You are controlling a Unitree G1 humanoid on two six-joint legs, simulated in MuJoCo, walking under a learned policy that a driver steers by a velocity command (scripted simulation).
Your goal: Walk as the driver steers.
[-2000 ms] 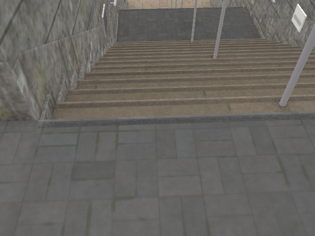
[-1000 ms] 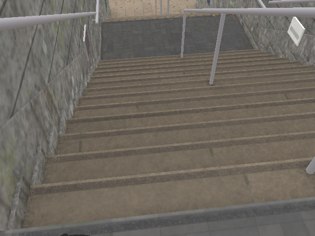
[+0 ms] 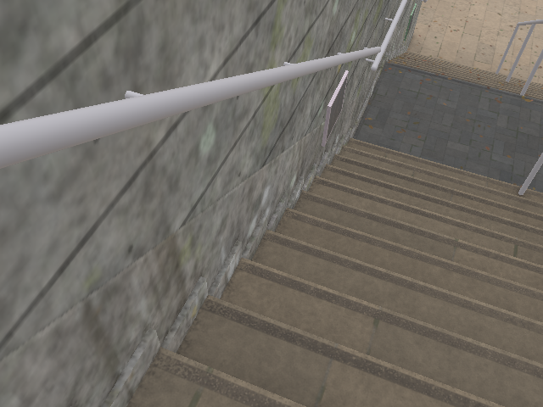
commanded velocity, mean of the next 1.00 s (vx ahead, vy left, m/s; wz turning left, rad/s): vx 0.08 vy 0.00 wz -0.41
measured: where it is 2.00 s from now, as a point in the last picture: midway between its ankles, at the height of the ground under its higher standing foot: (331, 379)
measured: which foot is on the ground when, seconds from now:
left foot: down 0.00-0.00, up 0.02-0.28, down 0.30-0.66, up 0.68-1.00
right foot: up 0.00-0.00, down 0.02-0.30, up 0.32-0.64, down 0.66-1.00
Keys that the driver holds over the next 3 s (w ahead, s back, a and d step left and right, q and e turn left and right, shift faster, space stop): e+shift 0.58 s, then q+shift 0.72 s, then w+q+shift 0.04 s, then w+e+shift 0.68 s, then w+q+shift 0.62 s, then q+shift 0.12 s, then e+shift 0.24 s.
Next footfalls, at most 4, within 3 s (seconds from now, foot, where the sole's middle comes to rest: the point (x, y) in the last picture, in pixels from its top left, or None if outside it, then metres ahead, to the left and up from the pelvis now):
0.02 right None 0.14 -0.09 -0.82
0.30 left None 0.29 0.10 -0.82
0.66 right None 0.29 -0.30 -0.99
1.24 left None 0.42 -0.02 -0.99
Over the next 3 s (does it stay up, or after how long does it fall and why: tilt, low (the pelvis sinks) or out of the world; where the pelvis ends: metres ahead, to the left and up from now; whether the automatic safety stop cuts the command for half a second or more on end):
stays up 1.45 -0.54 -0.91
